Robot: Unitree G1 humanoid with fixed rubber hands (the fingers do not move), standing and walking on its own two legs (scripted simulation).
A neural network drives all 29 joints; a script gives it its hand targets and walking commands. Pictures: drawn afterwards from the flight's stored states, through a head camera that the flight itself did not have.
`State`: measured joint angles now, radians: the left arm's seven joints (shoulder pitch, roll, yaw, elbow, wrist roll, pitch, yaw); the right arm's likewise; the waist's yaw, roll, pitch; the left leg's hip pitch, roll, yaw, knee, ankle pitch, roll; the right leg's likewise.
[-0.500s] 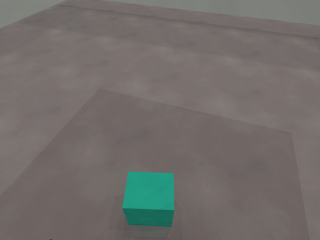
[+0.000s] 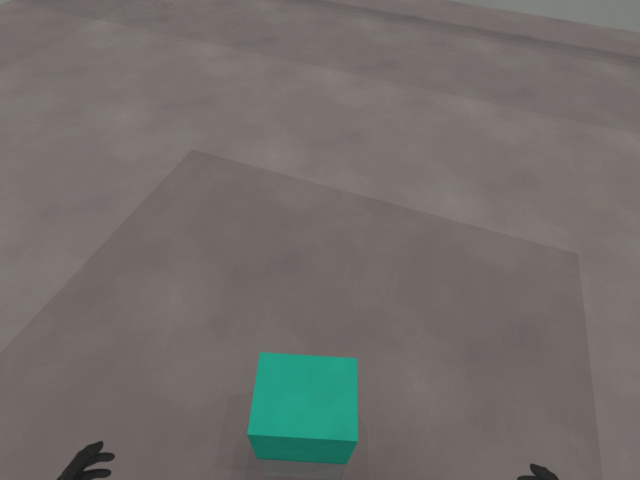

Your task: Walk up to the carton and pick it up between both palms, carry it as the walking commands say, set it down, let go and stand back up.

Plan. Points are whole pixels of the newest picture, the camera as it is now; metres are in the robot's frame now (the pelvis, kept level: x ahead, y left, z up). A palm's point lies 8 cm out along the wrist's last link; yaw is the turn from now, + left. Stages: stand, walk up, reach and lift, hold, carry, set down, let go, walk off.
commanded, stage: walk up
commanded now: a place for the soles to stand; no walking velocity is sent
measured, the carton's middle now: (304, 410) +0.38 +0.02 -0.62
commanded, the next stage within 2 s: none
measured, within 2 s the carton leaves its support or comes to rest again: neither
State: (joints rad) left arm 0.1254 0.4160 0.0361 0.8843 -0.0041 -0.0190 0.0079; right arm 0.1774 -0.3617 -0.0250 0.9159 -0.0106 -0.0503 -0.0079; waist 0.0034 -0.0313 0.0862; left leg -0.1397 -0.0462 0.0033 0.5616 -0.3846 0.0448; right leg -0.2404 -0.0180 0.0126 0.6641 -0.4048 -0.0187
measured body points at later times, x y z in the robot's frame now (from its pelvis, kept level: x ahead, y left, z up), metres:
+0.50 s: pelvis +0.04 +0.01 -0.01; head +0.09 +0.02 +0.44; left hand +0.15 +0.34 -0.12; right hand +0.15 -0.31 -0.11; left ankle +0.07 +0.13 -0.73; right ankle +0.01 -0.12 -0.73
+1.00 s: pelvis +0.00 +0.00 -0.02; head +0.04 +0.02 +0.42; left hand +0.16 +0.32 -0.13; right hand +0.09 -0.34 -0.11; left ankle +0.05 +0.12 -0.73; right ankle +0.03 -0.13 -0.72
